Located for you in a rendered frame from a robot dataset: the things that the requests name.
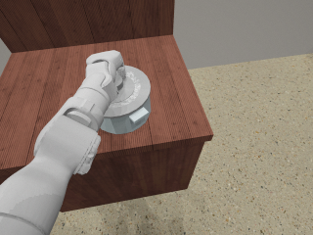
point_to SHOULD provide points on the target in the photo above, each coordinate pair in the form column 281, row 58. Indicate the lid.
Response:
column 132, row 96

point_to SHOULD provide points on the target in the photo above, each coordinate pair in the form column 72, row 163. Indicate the left robot hand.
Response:
column 115, row 57

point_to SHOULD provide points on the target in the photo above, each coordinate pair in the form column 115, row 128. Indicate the knob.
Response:
column 118, row 82

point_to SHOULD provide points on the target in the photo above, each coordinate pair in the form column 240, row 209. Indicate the pot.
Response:
column 123, row 125

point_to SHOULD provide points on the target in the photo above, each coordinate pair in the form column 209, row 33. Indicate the robot left upper arm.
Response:
column 31, row 198

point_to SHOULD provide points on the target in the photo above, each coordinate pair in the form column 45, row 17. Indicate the table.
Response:
column 50, row 41

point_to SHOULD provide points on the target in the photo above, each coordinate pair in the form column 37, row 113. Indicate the left robot forearm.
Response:
column 91, row 100

